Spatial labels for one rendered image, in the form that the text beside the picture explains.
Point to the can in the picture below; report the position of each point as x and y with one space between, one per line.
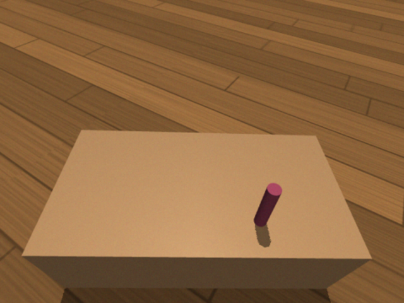
270 198

